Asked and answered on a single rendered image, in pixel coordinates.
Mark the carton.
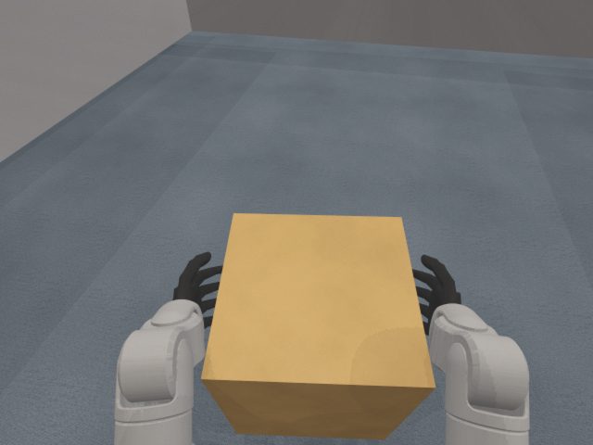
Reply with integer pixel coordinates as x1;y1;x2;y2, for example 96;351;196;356
201;213;435;440

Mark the robot left hand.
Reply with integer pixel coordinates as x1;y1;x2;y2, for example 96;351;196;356
173;252;223;329

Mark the right robot forearm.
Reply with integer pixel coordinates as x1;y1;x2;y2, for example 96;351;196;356
428;303;530;445

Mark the robot right hand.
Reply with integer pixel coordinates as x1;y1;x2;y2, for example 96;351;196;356
412;255;461;336

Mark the left robot forearm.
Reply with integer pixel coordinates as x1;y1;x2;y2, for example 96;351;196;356
114;299;206;445

